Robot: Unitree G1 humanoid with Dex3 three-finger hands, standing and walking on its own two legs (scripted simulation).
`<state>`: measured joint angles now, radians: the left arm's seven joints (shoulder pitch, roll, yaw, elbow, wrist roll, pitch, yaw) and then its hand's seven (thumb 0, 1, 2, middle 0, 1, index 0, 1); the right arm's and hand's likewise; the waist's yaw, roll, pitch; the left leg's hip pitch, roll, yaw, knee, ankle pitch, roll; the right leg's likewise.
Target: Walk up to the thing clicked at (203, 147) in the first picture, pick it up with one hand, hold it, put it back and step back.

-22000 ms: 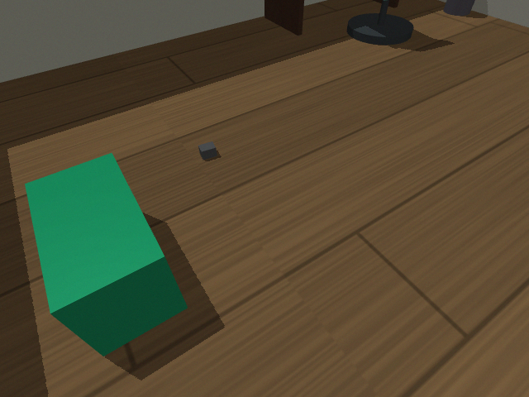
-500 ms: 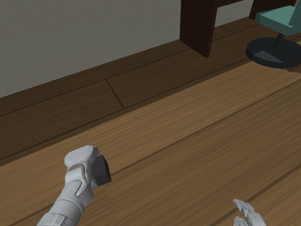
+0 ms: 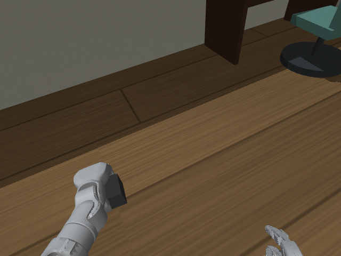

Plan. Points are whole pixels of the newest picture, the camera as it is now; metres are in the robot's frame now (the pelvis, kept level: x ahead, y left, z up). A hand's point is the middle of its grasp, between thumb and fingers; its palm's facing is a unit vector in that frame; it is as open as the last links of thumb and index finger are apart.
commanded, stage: hold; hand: left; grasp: from above
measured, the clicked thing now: (106, 193) +0.31 +0.22 -0.06
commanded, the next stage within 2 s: crouch in 0.14 s
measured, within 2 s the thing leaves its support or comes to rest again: neither
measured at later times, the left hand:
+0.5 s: hand (102, 197) +0.29 +0.22 -0.05, palm faces -0.42 -0.18 -0.89, open 9.5 cm
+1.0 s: hand (122, 214) +0.34 +0.24 -0.29, palm faces -0.36 -0.12 -0.93, open 9.5 cm
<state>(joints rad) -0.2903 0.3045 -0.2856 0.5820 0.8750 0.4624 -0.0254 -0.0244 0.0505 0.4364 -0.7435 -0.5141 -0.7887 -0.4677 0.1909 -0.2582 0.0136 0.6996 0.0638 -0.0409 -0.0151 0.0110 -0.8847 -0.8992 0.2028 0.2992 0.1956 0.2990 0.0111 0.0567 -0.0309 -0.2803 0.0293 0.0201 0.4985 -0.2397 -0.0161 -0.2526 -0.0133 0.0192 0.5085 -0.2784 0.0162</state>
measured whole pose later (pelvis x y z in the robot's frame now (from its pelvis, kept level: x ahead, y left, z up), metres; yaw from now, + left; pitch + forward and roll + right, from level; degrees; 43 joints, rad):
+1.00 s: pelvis -0.06 +0.01 -0.17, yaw -1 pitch +29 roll -3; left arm -0.73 0.34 -0.04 1.30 0.94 0.26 0.49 -0.03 0.05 0.44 -0.75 -0.50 -0.80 -0.44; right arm 0.24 -0.26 -0.03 0.79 -0.04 -0.09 0.05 0.01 -0.87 -0.89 0.20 0.30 0.20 0.30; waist -0.15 0.03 -0.19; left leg -1.44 0.05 -0.03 1.47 -0.53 -0.01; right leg -1.38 0.01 0.00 1.44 -0.56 0.03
